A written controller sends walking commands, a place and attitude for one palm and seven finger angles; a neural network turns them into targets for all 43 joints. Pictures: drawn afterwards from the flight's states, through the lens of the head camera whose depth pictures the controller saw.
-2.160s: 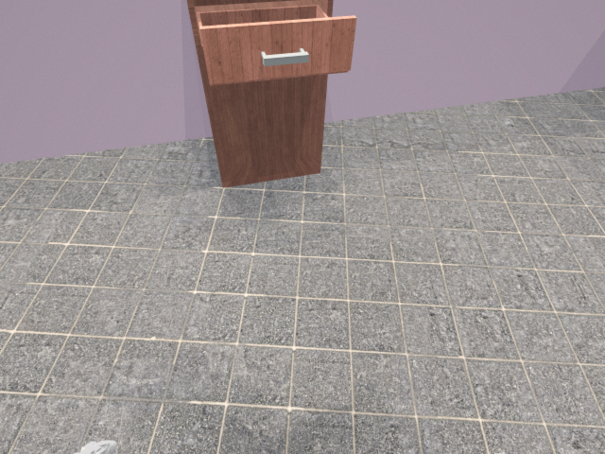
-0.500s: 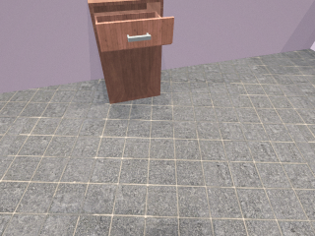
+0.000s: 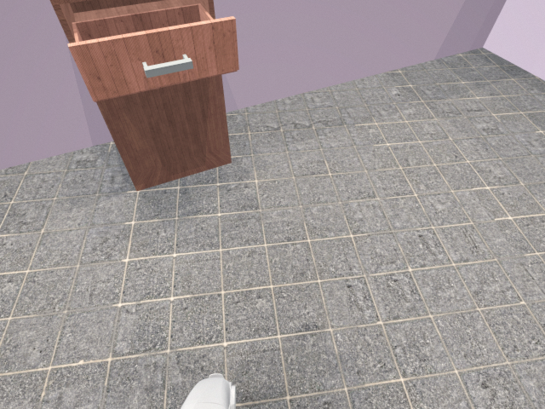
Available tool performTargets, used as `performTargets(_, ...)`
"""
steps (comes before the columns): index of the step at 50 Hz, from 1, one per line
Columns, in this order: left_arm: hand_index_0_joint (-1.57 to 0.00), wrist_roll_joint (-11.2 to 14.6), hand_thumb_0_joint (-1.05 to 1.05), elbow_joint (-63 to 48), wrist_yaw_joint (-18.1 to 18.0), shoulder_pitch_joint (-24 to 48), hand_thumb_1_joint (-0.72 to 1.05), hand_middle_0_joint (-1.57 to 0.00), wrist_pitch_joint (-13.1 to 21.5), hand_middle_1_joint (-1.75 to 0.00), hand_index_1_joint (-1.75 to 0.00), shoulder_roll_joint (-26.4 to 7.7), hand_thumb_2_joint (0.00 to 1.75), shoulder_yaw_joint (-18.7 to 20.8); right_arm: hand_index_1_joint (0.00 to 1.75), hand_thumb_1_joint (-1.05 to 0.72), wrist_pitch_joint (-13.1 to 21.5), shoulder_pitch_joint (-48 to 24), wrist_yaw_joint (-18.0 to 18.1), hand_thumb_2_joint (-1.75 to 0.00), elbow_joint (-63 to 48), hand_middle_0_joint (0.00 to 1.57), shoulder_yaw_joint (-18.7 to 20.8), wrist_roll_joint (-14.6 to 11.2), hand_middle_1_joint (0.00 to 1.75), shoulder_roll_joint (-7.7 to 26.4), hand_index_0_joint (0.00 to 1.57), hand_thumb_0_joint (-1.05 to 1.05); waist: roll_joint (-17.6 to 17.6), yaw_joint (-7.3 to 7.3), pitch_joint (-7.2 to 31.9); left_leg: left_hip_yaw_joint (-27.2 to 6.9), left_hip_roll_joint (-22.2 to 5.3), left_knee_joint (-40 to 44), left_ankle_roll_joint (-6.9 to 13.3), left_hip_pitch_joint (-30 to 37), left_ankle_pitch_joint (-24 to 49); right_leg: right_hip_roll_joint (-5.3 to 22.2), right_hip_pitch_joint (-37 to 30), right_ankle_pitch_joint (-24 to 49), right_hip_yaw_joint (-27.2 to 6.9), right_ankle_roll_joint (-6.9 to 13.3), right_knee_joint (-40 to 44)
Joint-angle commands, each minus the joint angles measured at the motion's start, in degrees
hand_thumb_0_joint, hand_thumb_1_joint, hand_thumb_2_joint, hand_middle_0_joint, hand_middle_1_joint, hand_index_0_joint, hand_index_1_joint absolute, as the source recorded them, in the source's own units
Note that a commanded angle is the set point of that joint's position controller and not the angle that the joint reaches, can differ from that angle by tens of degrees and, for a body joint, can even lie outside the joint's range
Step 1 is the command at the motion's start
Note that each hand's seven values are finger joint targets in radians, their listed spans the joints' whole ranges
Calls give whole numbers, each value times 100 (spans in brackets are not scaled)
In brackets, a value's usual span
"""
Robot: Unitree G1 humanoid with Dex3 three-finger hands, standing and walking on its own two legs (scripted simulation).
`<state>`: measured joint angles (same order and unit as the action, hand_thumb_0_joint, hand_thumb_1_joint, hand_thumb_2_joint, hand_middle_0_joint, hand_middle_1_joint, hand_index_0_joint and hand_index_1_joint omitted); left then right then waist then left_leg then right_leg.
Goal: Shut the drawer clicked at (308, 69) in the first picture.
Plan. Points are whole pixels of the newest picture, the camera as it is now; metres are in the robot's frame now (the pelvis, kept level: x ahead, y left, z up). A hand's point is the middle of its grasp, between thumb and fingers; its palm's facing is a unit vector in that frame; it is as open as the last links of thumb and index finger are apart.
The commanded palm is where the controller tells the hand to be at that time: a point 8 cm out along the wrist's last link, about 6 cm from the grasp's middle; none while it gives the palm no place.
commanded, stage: walk to a spot facing it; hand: left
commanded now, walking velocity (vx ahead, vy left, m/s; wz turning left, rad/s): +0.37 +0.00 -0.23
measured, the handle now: (167, 64) +0.97 +0.39 -0.01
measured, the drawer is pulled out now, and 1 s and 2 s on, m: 0.30 0.30 0.30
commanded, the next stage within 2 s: turn to face it in 1.04 s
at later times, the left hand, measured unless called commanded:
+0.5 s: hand (186, 292) +0.34 +0.21 -0.16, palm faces -0.17 -0.97 -0.20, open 7.4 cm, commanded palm none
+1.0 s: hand (217, 254) +0.46 +0.17 -0.19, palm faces -0.18 -0.97 -0.16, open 7.3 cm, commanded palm none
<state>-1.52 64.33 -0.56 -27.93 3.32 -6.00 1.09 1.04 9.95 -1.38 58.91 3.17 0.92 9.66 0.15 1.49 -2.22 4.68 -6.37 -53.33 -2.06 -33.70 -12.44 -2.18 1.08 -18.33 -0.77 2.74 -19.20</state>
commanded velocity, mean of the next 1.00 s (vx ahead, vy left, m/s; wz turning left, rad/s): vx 0.36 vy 0.00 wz -0.21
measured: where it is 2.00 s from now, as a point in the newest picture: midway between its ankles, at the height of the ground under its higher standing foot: (293, 302)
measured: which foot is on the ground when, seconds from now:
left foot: up 0.00-0.12, down 0.14-0.62, up 0.64-1.00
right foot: down 0.00-0.14, up 0.16-0.60, down 0.62-1.00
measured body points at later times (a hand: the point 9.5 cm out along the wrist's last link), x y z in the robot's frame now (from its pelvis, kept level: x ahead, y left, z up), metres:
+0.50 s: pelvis +0.22 +0.04 +0.00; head +0.23 +0.04 +0.45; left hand +0.35 +0.26 -0.14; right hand +0.14 -0.20 -0.15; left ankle +0.18 +0.14 -0.74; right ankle +0.30 -0.12 -0.70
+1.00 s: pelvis +0.43 -0.01 -0.01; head +0.44 +0.01 +0.44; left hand +0.47 +0.22 -0.17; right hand +0.44 -0.27 -0.14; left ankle +0.55 +0.08 -0.73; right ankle +0.34 -0.12 -0.74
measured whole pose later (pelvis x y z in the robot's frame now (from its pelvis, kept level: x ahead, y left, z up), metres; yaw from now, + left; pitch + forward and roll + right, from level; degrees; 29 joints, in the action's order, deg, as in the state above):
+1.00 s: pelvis +0.43 -0.01 -0.01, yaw -15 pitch -1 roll -3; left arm -1.5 62.9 -0.1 -20.0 2.7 -10.7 3.1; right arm 2.2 11.5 -1.4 58.3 3.7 1.2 10.8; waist 0.4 0.7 -1.3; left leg 7.1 -7.6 -38.8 -1.3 -25.7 -13.2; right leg 0.3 4.3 -18.7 7.3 -0.4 -24.2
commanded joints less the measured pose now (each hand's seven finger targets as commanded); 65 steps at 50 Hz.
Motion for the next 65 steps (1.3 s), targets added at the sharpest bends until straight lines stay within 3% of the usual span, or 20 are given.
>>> performTargets(1,-20,0,0,-139,-103,-299,90,-20,115,-30,-30,-1057,90,269,30,-90,206,-774,-44,-90,-688,20,7,-25,30,223,20,0,727,103,-535,144,91,1069,123,245,158,1358,371,2308,-887,625,647)
performTargets(5,-20,42,0,-156,-87,-74,90,-20,102,-30,-30,-1097,90,339,30,-90,309,750,113,-90,-231,20,107,34,30,534,20,0,411,-583,194,281,464,2175,360,2800,338,962,861,3562,-538,385,-1306)
performTargets(6,-20,88,0,-242,-43,-161,90,-20,101,-30,-30,-896,90,345,30,-90,332,1655,199,-90,-11,20,225,89,30,1003,20,0,-292,-901,879,-714,-356,2380,619,4185,128,602,1691,2541,-321,216,-2668)
performTargets(7,-20,135,0,-370,28,-382,90,-20,79,-30,-30,-555,90,306,30,-90,329,2249,223,-90,81,20,359,123,30,1658,20,0,-1665,-873,1381,-2991,-2000,3220,1228,4873,-264,-134,2848,-975,255,-9,-4725)
performTargets(8,-20,76,0,-546,17,-66,90,-20,104,-30,-30,-606,90,301,30,-90,258,2020,204,-90,28,20,325,48,30,1593,20,0,-1211,-766,1032,-3559,-2322,3923,1493,4172,-1367,15,3265,-1392,-40,102,-5529)
performTargets(11,-20,-22,0,-611,116,649,90,-20,-25,-30,-30,-547,90,306,30,-90,347,927,234,-90,-155,20,79,60,30,570,20,0,-683,-326,-381,-2204,-1705,4417,1086,2180,-1776,740,3561,-124,-137,43,-5825)
performTargets(15,-20,-59,0,-619,188,454,90,-20,-286,-30,-30,-320,90,316,30,-90,466,722,249,-90,-158,20,95,61,30,372,20,0,-617,68,-275,-531,-1259,4455,998,1515,-582,943,3069,350,52,-132,-4826)
performTargets(26,-20,-44,0,-1296,280,2291,90,-20,-227,-30,-30,-557,90,283,30,-90,370,1574,200,-90,169,20,114,113,30,819,20,0,-572,-402,-447,347,-1294,3997,958,2993,1042,684,2806,652,770,-165,-1843)
performTargets(29,-20,-60,0,-969,248,1326,90,-20,-130,-30,-30,-802,90,339,30,-90,315,1488,198,-90,212,20,77,79,30,882,20,0,-274,136,129,812,-1016,2308,674,2866,2599,227,1055,649,1131,75,-1076)
performTargets(30,-20,-75,0,-694,201,453,90,-20,-59,-30,-30,-1182,90,441,30,-90,328,1418,150,-90,163,20,54,17,30,798,20,0,146,534,691,1083,-738,858,442,1997,2298,698,-372,537,485,341,-923)
performTargets(31,-20,-43,0,-538,118,-269,90,-20,-1,-30,-30,-1936,90,630,30,-90,372,1554,124,-90,-55,20,-49,-60,30,398,20,0,1677,658,1401,1153,53,-1057,138,162,-1087,2404,-1903,649,-2146,1027,-326)
performTargets(32,-20,95,0,-489,69,-351,90,-20,-30,-30,-30,-2094,90,632,30,-90,346,1034,141,-90,-211,20,0,-71,30,620,20,0,1197,702,1279,358,137,-2059,209,-340,-1994,2804,-1541,775,-2954,1342,258)
performTargets(35,-20,81,0,-744,21,890,90,-20,13,-30,-30,-1379,90,398,30,-90,249,718,132,-90,-122,20,36,29,30,453,20,0,362,113,189,-287,-419,-1982,181,-287,-669,2180,344,624,-1380,845,580)
performTargets(38,-20,21,0,-717,-7,1171,90,-20,84,-30,-30,-1092,90,315,30,-90,86,1226,108,-90,93,20,26,64,30,238,20,0,538,-296,64,-96,-435,-1121,43,361,-455,1792,1241,910,-433,667,784)
performTargets(47,-20,-10,0,-449,26,802,90,-20,90,-30,-30,-1280,90,353,30,-90,188,193,-47,-90,-390,20,31,25,30,216,20,0,564,-106,-302,213,-153,1385,102,908,-114,1750,1082,348,-326,612,700)
performTargets(50,-20,34,0,-453,45,897,90,-20,19,-30,-30,-1235,90,371,30,-90,281,1072,36,-90,-102,20,79,54,30,545,20,0,-39,-547,-87,429,112,2325,127,2669,51,1264,1591,733,95,339,-576)
performTargets(52,-20,96,0,-664,116,740,90,-20,-23,-30,-30,-675,90,264,30,-90,300,2339,161,-90,118,20,316,130,30,1672,20,0,-2378,-868,511,-2520,-2030,3908,803,4024,-866,116,3199,-1457,851,-152,-3883)
performTargets(53,-20,38,0,-728,67,932,90,-20,-44,-30,-30,-855,90,292,30,-90,263,2174,225,-90,120,20,241,123,30,1468,20,0,-1881,-859,510,-2849,-2249,4252,900,3770,-1402,290,3477,-1436,207,-61,-4815)
performTargets(58,-20,-2,0,-425,149,745,90,-20,-198,-30,-30,-484,90,289,30,-90,423,968,303,-90,-115,20,-47,38,30,533,20,0,-640,-142,-32,-319,-1421,4055,758,2356,1537,870,3032,157,123,-291,-4922)
performTargets(65,-20,19,0,-539,-16,1190,90,-20,-279,-30,-30,-391,90,186,30,-90,312,1245,301,-90,213,20,-39,-3,30,512,20,0,-857,-147,133,-19,-910,3569,960,2683,3939,730,2447,409,629,-561,-2938)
